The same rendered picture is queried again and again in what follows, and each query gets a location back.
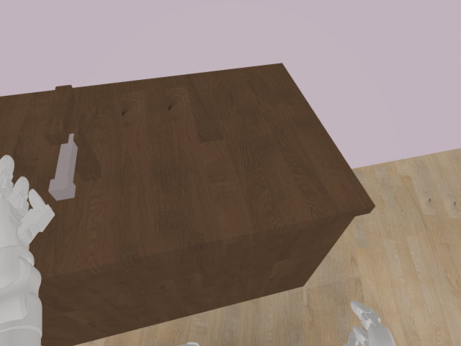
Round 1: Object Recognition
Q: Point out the robot left hand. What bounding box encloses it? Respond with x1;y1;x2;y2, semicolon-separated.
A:
0;155;55;250

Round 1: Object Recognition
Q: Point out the counter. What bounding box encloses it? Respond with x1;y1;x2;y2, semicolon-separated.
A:
0;63;375;346

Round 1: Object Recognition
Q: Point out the robot right hand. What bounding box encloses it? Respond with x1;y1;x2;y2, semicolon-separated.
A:
344;300;396;346

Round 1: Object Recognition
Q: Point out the tap lever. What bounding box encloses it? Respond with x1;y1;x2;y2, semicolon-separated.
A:
48;133;78;200

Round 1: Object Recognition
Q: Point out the left robot forearm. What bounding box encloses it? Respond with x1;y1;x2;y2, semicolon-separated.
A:
0;245;42;346

